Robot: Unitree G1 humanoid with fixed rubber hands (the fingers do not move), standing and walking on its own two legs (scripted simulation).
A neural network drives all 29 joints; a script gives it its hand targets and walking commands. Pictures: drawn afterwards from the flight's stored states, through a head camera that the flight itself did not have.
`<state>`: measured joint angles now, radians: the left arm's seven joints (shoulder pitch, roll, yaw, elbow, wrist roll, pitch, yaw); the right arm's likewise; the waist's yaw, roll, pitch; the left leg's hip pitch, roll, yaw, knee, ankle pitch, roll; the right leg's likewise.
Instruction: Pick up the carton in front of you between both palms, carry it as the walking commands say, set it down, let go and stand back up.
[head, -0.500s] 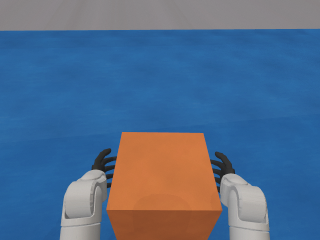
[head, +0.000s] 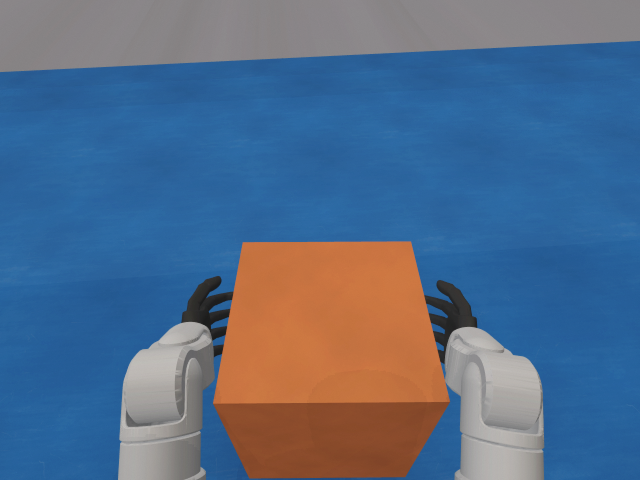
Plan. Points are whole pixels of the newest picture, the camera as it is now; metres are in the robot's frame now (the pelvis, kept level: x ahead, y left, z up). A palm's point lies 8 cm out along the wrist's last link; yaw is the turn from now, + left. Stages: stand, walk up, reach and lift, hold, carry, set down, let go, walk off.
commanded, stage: carry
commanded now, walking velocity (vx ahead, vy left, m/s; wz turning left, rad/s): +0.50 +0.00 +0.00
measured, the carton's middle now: (327, 364) +0.27 +0.00 +0.00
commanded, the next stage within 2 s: none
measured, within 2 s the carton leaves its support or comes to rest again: neither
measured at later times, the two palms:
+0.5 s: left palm (222, 191) +0.55 +0.19 +0.06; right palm (401, 193) +0.54 -0.11 +0.07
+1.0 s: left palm (245, 164) +0.64 +0.16 +0.05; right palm (408, 168) +0.63 -0.14 +0.05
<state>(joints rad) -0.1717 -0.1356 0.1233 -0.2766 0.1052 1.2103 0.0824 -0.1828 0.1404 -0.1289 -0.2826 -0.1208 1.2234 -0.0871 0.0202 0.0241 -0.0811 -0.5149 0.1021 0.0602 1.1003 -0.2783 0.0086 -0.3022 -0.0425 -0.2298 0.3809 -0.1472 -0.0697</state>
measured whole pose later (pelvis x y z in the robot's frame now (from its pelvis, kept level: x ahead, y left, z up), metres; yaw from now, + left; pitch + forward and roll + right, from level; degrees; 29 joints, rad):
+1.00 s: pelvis +0.36 +0.02 -0.01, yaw -2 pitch +3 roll +0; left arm -0.18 -0.14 0.13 -0.10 0.16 1.08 0.05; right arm -0.18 0.14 -0.13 -0.10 -0.17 1.08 -0.06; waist 0.00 0.00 -0.13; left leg -0.26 0.07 0.20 0.55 -0.33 0.01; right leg -0.24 -0.05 -0.14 0.55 -0.35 0.00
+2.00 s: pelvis +0.32 +0.02 -0.01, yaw -2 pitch +2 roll +0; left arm -0.25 -0.15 0.20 0.20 0.25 0.74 0.01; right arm -0.25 0.15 -0.20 0.21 -0.26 0.73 -0.01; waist 0.00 0.00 -0.11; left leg -0.29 0.07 0.19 0.51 -0.24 0.02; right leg -0.27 -0.05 -0.15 0.51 -0.27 -0.01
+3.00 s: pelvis +0.28 +0.02 -0.01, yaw -4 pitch -11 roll +0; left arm -0.41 -0.19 0.38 0.38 0.36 0.69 -0.03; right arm -0.40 0.19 -0.37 0.40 -0.35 0.67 0.03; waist 0.02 -0.01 0.07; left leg -0.09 -0.02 0.03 0.48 -0.20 0.03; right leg -0.08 0.02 0.00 0.49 -0.22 -0.03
